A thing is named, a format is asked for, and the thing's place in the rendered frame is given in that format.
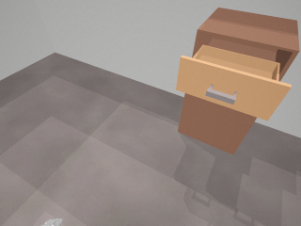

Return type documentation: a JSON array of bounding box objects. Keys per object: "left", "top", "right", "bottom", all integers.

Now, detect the cabinet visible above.
[{"left": 178, "top": 8, "right": 300, "bottom": 154}]

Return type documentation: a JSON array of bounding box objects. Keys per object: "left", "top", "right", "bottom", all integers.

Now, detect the drawer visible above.
[{"left": 176, "top": 44, "right": 292, "bottom": 121}]

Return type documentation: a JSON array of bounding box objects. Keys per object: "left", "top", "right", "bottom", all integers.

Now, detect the handle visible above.
[{"left": 205, "top": 84, "right": 237, "bottom": 105}]

